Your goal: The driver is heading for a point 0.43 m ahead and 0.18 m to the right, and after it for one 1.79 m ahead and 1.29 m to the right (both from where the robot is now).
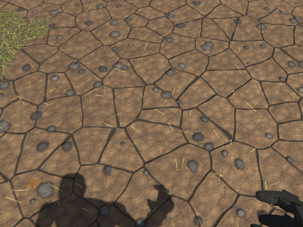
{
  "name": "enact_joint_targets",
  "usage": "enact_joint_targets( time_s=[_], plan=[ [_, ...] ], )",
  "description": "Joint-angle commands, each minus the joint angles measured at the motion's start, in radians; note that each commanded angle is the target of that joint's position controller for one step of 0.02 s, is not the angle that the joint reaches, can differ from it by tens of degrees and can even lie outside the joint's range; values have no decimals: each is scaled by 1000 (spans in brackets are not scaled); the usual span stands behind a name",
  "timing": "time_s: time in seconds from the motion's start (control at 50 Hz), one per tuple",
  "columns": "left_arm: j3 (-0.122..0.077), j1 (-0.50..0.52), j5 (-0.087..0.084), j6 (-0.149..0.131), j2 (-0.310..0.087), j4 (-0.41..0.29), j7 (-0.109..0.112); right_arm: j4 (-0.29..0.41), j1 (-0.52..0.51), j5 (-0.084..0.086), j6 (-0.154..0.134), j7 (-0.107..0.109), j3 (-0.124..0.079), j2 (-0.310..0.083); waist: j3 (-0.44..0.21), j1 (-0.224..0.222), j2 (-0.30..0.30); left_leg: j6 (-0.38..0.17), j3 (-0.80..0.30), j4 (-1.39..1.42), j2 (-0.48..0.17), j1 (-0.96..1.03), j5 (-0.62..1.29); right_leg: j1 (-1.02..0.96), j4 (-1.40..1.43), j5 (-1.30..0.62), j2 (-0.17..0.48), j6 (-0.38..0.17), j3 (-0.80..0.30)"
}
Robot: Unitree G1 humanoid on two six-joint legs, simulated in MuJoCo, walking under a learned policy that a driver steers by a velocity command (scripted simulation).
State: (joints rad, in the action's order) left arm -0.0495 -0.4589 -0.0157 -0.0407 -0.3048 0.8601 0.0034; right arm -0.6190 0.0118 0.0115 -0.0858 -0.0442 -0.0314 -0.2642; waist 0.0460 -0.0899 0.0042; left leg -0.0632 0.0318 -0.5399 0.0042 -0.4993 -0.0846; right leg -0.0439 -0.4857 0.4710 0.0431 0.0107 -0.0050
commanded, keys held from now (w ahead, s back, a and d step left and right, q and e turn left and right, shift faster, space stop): w+e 0.92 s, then e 0.08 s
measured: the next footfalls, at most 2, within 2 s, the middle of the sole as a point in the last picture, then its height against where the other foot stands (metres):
right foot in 0.54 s outside the picture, level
left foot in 1.00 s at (185, 157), level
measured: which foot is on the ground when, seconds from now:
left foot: down 0.00-0.56, up 0.58-0.98, down 1.00-1.00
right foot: down 0.00-0.00, up 0.02-0.52, down 0.54-1.00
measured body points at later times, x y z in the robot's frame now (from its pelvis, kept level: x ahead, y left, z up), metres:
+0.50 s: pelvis +0.26 -0.01 +0.01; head +0.30 -0.03 +0.45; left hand +0.52 +0.17 -0.08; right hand +0.23 -0.30 -0.12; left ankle +0.12 +0.11 -0.72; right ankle +0.40 -0.15 -0.70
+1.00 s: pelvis +0.55 -0.08 +0.01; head +0.57 -0.11 +0.46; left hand +0.74 +0.16 -0.09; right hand +0.64 -0.41 -0.06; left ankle +0.74 -0.04 -0.72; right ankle +0.40 -0.14 -0.72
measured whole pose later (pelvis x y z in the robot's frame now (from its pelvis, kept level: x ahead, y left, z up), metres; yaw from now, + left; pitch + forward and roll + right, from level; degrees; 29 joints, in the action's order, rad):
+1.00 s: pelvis +0.55 -0.08 +0.01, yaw -31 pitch +2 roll -1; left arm -0.08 -0.38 -0.02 -0.02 -0.31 0.69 0.02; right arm -0.68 0.03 -0.01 -0.11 -0.02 -0.03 -0.29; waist 0.02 -0.08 -0.04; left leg 0.02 -0.08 -0.46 0.00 -0.48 0.02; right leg 0.10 -0.51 0.43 -0.11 -0.04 -0.22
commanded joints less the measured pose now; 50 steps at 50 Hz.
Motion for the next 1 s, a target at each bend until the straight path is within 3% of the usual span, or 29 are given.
enact_joint_targets(
  time_s=[0.02, 0.04, 0.06, 0.08, 0.1, 0.14, 0.2, 0.24, 0.3, 0.4, 0.44, 0.48, 0.5, 0.52, 0.54, 0.56, 0.58, 0.6, 0.62, 0.64, 0.66, 0.68, 0.74, 0.84, 0.92, 0.96, 0.98, 1.0],
  plan=[
    [14, -69, -2, -41, -30, -96, 0, -45, 453, -16, 4, 18, -88, -257, -508, 205, -289, -263, -782, 205, -427, 946, -258, 667, -775, 94, -91, -27, -120],
    [-18, 39, -37, -50, -136, -116, -6, -45, 382, -10, 2, 20, -66, -190, -311, 211, -190, -206, -655, 245, -389, 799, -344, 766, -840, 55, -30, -39, -149],
    [-19, 117, -43, -52, -141, -140, -7, -44, 318, -6, 3, 24, -56, -158, -185, 185, -139, -172, -503, 263, -351, 651, -306, 777, -811, -31, 21, -50, -110],
    [-19, 148, -27, -48, -125, -143, -5, -50, 261, -10, -1, 22, -46, -128, -108, 151, -84, -152, -401, 297, -305, 517, -222, 745, -754, -104, 55, -46, -95],
    [-26, 135, -17, -35, -118, -134, -3, -51, 219, -18, -10, 21, -40, -102, -75, 114, -103, -136, -315, 330, -266, 430, -154, 693, -707, -162, 85, -41, -102],
    [-22, 83, -19, -8, -77, -109, -4, -66, 185, -23, -29, 20, -43, -92, -59, 78, -116, -139, -222, 389, -245, 334, -79, 617, -695, -216, 94, -25, -101],
    [-25, 130, -14, 13, -62, -127, 6, -102, 184, -29, -47, 24, -51, -110, 0, 68, -77, -143, -110, 435, -247, 298, 19, 685, -631, -308, 89, -3, -131],
    [-27, 173, -8, 8, -60, -144, 4, -122, 200, -31, -47, 32, -53, -118, 14, 78, -60, -136, -48, 438, -237, 335, 75, 733, -538, -417, 78, 3, -144],
    [-19, 257, -5, -6, -43, -170, -18, -136, 204, -25, -39, 43, -54, -138, 30, 107, -45, -110, 49, 443, -215, 367, 127, 711, -348, -564, 64, -2, -87],
    [-2, 422, -5, -10, -15, -259, -52, -187, 304, -8, -4, 50, -66, -180, 78, 180, -16, -100, 105, 398, -273, 559, 208, 791, -178, -531, 59, -35, -8],
    [-3, 449, -6, -9, -20, -294, -66, -196, 315, 1, 17, 52, -70, -193, 73, 176, -27, -88, 125, 340, -291, 628, 330, 794, -145, -447, 41, -57, 31],
    [-17, 413, -7, -4, -48, -310, -72, -188, 297, 5, 32, 59, -78, -224, 13, 135, -73, -66, 156, 218, -288, 656, 670, 682, -139, -340, -21, -94, 93],
    [-31, 347, -6, 1, -74, -304, -71, -182, 289, 7, 40, 65, -82, -238, -38, 93, -96, -57, 167, 107, -283, 656, 833, 586, -147, -289, -61, -117, 119],
    [-56, 226, -8, 5, -116, -280, -64, -177, 277, 9, 47, 69, -83, -246, -108, 22, -96, -39, 180, -63, -264, 612, 891, 420, -121, -285, -101, -148, 129],
    [-89, 58, -9, 12, -174, -242, -47, -167, 263, 10, 43, 73, -75, -232, -192, -71, -56, -1, 193, -310, -223, 446, 747, 137, -50, -347, -103, -193, 71],
    [-112, 6, -10, 17, -286, -229, -26, -123, 350, -30, 23, 61, -35, -100, -286, -5, 193, 58, 173, -682, -84, 15, -80, -251, -54, -353, 153, -333, -369],
    [-98, 8, -6, 0, -269, -265, -32, -96, 333, -21, -20, 43, -18, -94, -451, 3, 191, 76, -69, -891, 63, -210, -528, -403, 129, -198, 309, -480, -856],
    [-77, 27, 3, -12, -194, -260, -37, -69, 202, 22, -45, 30, -42, -180, -351, -46, 86, 56, -149, -899, -5, -305, -444, -339, 183, -194, 279, -407, -733],
    [-68, 78, 1, -20, -168, -257, -37, -45, 160, 30, -58, 28, -36, -171, -219, -11, 43, 41, -133, -816, -47, -311, -352, -188, 190, -253, 238, -365, -590],
    [-60, 148, -1, -22, -141, -266, -36, -56, 163, 9, -60, 36, -35, -159, -142, 42, -26, 47, -125, -721, -87, -261, -296, -38, 196, -357, 192, -331, -481],
    [-50, 196, 6, -23, -113, -282, -32, -64, 180, -9, -51, 40, -43, -169, -106, 77, -10, 59, -124, -654, -112, -191, -255, 70, 214, -455, 158, -317, -408],
    [-46, 218, 13, -23, -106, -294, -28, -67, 199, -15, -38, 39, -46, -169, -95, 100, 11, 73, -124, -627, -120, -138, -232, 140, 237, -499, 135, -315, -378],
    [-53, 208, 7, -28, -135, -279, -11, -63, 195, -29, -12, 44, -36, -130, -75, 112, 23, 129, -90, -498, -110, -105, -166, 254, 261, -616, 101, -319, -291],
    [-61, 144, -3, -12, -163, -246, 11, -17, -1, -20, -16, 36, -14, -87, -45, 35, 72, 152, -73, -107, -38, -21, 138, 317, 233, -461, 29, -241, -228],
    [-62, 100, -13, -3, -157, -220, 14, 3, -46, -3, -31, 21, -30, -134, -49, 24, 97, 125, -117, 19, -15, 27, 136, 237, 158, -350, 75, -215, -342],
    [-65, 118, -7, 8, -155, -220, 20, -2, -9, -12, -40, 20, -47, -164, -47, 55, 128, 93, -118, 54, -1, 66, 58, 191, 62, -451, 79, -185, -391],
    [-63, 141, -7, 15, -143, -228, 22, -17, 51, -18, -45, 23, -56, -171, -69, 90, 135, 70, -99, 97, 5, 143, 79, 188, -10, -506, 52, -157, -391],
    [-52, 150, -4, 16, -106, -241, 23, -26, 125, -33, -52, 29, -66, -193, -136, 128, 116, 35, -112, 121, -42, 288, 173, 217, -146, -535, -10, -113, -351]
  ],
)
